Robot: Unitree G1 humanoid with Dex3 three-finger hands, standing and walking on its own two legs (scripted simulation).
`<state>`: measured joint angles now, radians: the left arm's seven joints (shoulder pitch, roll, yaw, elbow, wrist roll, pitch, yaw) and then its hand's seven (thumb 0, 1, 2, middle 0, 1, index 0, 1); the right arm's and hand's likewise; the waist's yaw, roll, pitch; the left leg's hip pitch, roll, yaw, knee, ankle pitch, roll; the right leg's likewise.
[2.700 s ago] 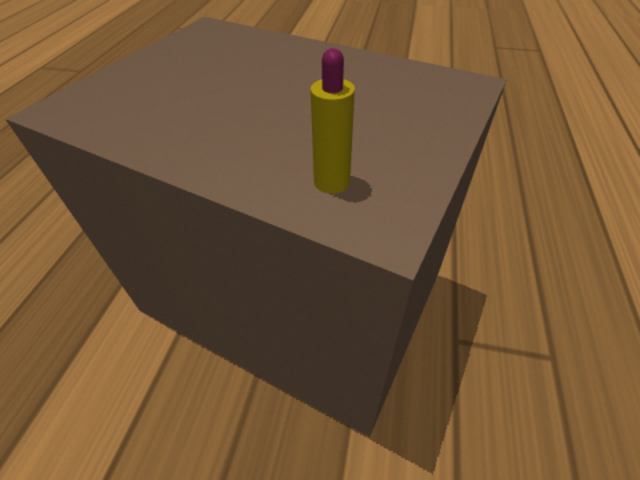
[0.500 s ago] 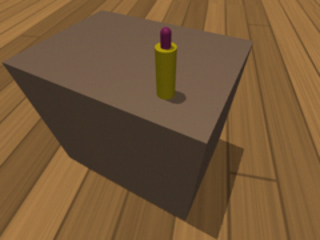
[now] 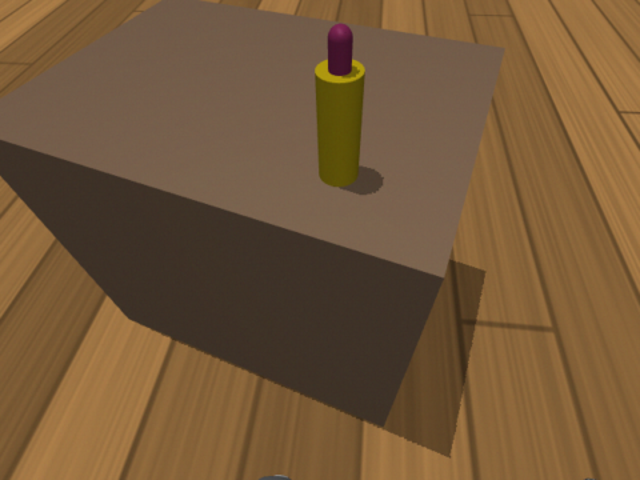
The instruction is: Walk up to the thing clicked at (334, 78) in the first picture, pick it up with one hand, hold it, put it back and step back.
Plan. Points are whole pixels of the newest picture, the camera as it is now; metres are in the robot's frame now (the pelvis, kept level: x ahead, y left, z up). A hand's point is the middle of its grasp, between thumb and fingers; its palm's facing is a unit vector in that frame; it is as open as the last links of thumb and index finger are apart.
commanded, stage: walk up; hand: left
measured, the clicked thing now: (339, 111) +0.57 +0.03 +0.15
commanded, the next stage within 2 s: none
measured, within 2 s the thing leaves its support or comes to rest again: neither
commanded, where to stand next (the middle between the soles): +0.09 +0.00 m, yaw -18 degrees
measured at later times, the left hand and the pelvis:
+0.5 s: hand (170, 434) +0.20 +0.26 -0.14, palm faces -0.25 -0.87 -0.43, open 7.4 cm; pelvis +0.03 +0.01 -0.02, yaw -12 degrees
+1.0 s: hand (191, 437) +0.20 +0.23 -0.16, palm faces -0.32 -0.87 -0.38, open 7.4 cm; pelvis +0.02 +0.00 -0.01, yaw -19 degrees
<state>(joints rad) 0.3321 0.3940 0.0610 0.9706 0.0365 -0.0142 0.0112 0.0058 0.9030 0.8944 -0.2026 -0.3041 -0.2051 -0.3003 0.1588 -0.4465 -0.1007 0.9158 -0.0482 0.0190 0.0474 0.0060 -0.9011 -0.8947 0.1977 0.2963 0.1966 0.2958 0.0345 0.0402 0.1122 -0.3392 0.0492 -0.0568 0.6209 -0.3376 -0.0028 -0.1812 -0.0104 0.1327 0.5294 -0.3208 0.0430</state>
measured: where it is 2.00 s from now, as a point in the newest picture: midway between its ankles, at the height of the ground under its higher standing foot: outside the picture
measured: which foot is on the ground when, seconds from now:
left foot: down 0.00-0.46, up 0.48-0.72, down 0.74-1.00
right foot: down 0.00-0.02, up 0.04-0.42, down 0.44-1.00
